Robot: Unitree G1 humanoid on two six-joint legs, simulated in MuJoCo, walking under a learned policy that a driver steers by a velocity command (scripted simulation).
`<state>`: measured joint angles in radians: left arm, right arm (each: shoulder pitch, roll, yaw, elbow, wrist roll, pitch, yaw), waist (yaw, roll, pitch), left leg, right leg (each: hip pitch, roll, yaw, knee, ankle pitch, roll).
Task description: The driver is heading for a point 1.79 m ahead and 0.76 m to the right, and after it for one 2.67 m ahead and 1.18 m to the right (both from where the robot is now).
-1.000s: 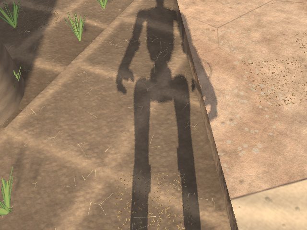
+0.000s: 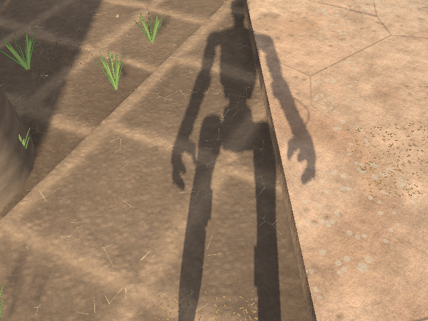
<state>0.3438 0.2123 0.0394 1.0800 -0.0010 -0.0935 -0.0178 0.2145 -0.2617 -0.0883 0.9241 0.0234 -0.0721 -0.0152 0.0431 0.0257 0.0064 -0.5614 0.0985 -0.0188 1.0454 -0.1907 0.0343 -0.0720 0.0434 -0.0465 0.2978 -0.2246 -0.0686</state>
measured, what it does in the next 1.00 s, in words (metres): walks ahead, turning right: left foot, then right foot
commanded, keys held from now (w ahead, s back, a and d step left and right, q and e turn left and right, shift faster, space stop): e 0.90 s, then no key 0.10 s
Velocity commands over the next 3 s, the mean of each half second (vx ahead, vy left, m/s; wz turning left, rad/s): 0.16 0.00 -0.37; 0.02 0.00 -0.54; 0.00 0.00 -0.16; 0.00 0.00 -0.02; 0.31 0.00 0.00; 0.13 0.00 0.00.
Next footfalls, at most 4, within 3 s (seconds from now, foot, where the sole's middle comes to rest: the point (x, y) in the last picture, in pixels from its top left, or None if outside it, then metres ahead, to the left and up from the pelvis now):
0.26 left None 0.30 0.14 -0.79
0.68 right None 0.14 -0.08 -0.79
1.14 left None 0.29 0.13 -0.79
2.56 right None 0.38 -0.22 -0.69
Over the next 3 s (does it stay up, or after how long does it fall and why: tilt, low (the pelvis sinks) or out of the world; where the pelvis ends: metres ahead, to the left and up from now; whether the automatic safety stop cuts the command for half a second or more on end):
stays up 0.44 -0.12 0.03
